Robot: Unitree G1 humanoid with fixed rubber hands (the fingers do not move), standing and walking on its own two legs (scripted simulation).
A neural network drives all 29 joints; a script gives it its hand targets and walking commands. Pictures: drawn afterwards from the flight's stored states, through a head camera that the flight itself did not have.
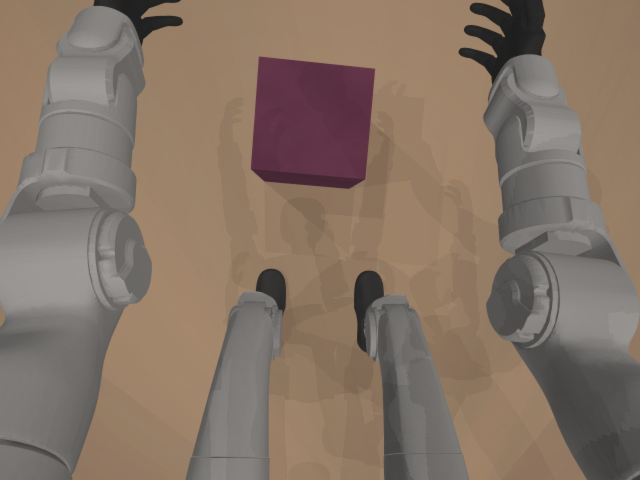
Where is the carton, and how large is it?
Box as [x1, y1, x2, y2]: [251, 57, 374, 188]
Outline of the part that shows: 259,57 251,169 263,180 276,182 349,188 364,179 374,69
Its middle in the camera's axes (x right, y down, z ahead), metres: -0.02 -0.22 +0.82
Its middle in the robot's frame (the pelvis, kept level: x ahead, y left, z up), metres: +0.54 +0.02 -0.53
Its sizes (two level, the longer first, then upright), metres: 0.210 0.200 0.250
